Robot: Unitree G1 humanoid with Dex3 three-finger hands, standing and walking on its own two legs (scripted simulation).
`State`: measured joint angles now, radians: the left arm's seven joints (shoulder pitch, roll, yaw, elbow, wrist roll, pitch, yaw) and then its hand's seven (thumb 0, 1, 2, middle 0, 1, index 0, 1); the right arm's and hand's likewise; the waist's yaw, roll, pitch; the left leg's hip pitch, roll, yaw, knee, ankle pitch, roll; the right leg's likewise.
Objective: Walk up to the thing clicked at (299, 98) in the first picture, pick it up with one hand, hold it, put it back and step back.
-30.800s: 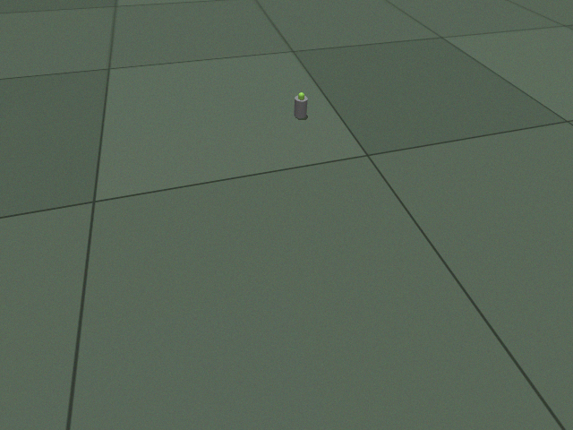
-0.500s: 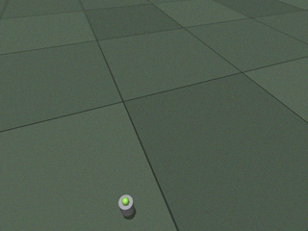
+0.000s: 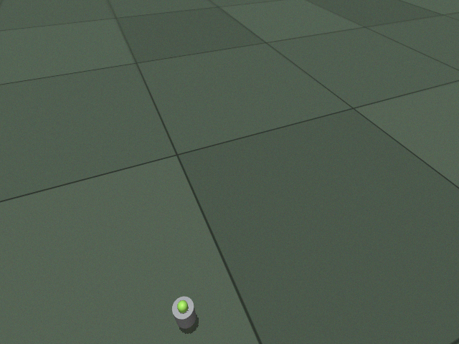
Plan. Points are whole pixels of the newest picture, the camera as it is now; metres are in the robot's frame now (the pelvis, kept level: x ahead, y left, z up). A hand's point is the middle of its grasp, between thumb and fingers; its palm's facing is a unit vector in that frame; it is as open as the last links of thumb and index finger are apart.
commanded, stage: stand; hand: left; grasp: from the side
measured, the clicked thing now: (184, 311) +0.42 +0.17 -0.70
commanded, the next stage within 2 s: step back in 0.72 s
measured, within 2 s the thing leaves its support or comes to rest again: neither
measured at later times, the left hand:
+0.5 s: hand out of the picture +0.07 +0.24 -0.16, palm faces -0.01 -0.94 -0.34, open 7.4 cm
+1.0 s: hand out of the picture +0.10 +0.30 -0.17, palm faces -0.02 -0.92 -0.38, open 7.4 cm
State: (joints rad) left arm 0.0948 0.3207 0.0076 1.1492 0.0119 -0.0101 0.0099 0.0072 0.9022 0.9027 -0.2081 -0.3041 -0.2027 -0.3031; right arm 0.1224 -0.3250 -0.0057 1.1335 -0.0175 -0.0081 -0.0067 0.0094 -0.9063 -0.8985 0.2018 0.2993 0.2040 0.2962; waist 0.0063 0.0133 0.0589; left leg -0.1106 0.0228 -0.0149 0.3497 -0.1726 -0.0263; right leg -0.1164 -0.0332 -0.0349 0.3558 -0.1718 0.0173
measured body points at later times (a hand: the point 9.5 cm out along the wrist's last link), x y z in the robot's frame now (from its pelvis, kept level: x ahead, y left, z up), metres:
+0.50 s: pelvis +0.01 -0.01 +0.00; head +0.01 -0.01 +0.45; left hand +0.07 +0.29 -0.13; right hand +0.07 -0.30 -0.14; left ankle +0.02 +0.14 -0.75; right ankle +0.02 -0.13 -0.75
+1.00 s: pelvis -0.02 +0.03 -0.02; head +0.05 +0.04 +0.42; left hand +0.11 +0.34 -0.15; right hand +0.05 -0.30 -0.14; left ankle -0.05 +0.13 -0.74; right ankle +0.02 -0.13 -0.75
